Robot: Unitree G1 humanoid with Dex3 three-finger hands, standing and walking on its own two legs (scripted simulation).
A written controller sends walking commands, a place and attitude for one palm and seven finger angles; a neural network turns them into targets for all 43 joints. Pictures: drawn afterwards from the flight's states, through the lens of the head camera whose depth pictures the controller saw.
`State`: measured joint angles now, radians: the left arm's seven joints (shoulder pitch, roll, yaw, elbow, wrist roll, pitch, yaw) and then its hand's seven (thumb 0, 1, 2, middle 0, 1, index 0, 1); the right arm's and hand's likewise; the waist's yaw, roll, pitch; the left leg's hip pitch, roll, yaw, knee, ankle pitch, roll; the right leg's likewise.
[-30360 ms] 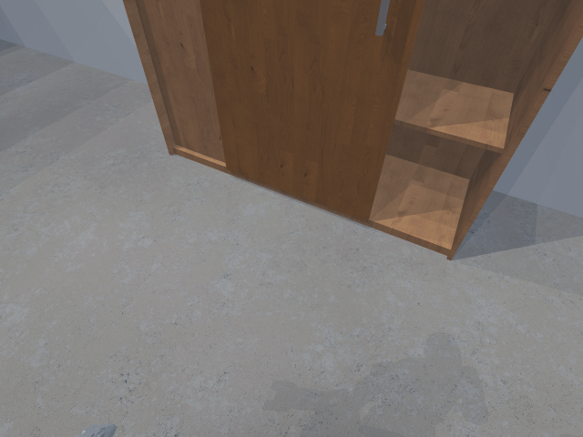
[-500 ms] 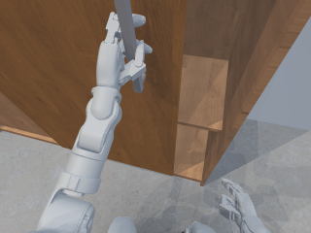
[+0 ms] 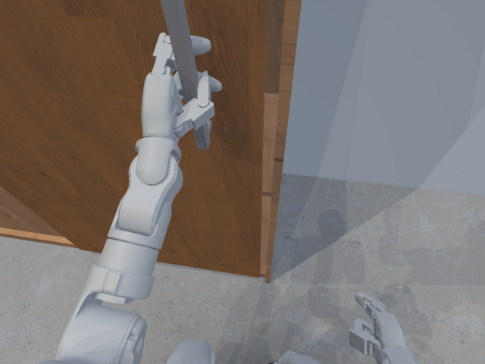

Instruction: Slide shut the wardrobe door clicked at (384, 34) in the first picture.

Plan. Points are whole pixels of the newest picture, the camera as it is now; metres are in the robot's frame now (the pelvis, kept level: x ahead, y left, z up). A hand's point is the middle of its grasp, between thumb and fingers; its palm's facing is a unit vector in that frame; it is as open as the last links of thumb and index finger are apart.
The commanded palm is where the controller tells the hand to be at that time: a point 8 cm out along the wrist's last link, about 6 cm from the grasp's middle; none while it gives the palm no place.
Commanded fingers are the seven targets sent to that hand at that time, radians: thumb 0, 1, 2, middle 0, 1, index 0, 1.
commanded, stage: step sideways, sliding the door along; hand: left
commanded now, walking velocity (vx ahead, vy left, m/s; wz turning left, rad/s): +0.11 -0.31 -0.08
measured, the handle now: (192, 69) +0.45 +0.11 +0.23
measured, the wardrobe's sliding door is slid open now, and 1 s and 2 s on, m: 0.02 0.00 0.00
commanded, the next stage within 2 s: stop walking and hold the door there in 0.54 s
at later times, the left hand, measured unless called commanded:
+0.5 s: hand (232, 99) +0.41 +0.06 +0.22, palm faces +0.37 -0.93 -0.02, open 6.4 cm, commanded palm +0.37 +0.03 +0.24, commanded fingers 0.00 0.90 0.90 -0.45 -1.40 -0.45 -1.40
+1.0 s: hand (226, 99) +0.41 +0.06 +0.21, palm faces +0.60 -0.76 -0.24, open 6.5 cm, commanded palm +0.36 +0.09 +0.21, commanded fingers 0.00 0.90 0.90 -0.45 -1.40 -0.45 -1.40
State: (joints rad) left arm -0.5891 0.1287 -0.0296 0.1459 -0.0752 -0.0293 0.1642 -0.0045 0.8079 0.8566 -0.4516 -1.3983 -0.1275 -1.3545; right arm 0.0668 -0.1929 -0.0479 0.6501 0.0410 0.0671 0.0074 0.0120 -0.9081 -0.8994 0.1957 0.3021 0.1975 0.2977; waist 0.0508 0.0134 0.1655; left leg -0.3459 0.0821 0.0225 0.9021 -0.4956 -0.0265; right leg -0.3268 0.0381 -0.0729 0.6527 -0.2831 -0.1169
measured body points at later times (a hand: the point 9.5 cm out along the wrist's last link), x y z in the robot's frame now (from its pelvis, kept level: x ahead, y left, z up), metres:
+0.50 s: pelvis -0.01 -0.16 -0.01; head +0.04 -0.16 +0.44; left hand +0.38 +0.10 +0.22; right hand +0.16 -0.38 -0.12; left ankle -0.01 +0.02 -0.73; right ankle +0.02 -0.26 -0.71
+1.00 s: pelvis +0.05 -0.27 +0.02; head +0.06 -0.28 +0.46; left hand +0.38 +0.10 +0.23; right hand +0.21 -0.55 -0.07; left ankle +0.09 -0.18 -0.72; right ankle +0.09 -0.33 -0.72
